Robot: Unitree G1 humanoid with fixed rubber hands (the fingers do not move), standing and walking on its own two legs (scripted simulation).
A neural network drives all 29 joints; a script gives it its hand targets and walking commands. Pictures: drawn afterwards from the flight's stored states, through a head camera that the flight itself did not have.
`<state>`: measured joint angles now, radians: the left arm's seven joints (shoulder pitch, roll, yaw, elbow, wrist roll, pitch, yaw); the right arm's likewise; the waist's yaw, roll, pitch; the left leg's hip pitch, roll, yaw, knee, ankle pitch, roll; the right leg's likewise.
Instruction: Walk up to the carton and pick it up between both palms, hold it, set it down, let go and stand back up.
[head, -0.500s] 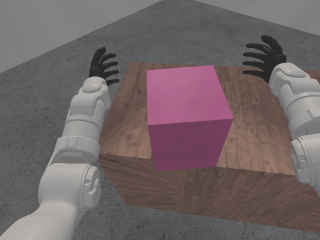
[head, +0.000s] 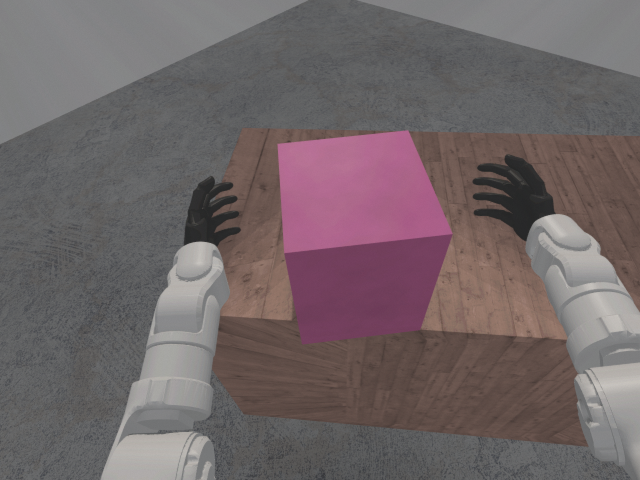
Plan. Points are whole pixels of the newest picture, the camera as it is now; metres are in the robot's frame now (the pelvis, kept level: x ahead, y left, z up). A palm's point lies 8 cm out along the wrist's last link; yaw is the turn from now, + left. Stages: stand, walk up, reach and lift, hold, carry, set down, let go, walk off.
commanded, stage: set down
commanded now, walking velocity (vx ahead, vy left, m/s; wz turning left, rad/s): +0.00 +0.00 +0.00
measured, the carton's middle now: (352, 242) +0.48 +0.02 -0.01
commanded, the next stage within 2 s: none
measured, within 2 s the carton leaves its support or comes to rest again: neither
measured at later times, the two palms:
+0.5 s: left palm (220, 297) +0.33 +0.18 +0.05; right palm (534, 282) +0.38 -0.21 +0.05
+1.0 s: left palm (224, 356) +0.28 +0.18 -0.01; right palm (545, 360) +0.30 -0.23 -0.02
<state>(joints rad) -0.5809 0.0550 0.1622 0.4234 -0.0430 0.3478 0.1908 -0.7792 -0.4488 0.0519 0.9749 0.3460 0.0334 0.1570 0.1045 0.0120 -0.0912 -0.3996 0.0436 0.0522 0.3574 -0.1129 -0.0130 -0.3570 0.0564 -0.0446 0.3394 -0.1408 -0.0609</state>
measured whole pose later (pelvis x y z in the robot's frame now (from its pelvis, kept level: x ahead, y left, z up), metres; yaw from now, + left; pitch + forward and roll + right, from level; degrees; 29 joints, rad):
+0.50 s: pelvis +0.00 +0.00 +0.00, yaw -1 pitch +6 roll +0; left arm -0.33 -0.02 0.12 0.46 0.02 0.10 0.21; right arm -0.51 -0.38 0.09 0.94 0.35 -0.18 0.18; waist 0.09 -0.01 -0.07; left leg -0.33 0.04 0.06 0.36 -0.13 -0.02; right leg -0.30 0.06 -0.02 0.37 -0.17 -0.06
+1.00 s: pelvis +0.02 +0.00 +0.00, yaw -1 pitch +5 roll +0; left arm -0.07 0.00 0.05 0.55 0.02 -0.21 0.22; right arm -0.22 -0.35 0.16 0.98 0.40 -0.45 0.19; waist 0.06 -0.02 -0.05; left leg -0.31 0.04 0.05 0.41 -0.18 -0.02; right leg -0.28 0.06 -0.01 0.42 -0.22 -0.07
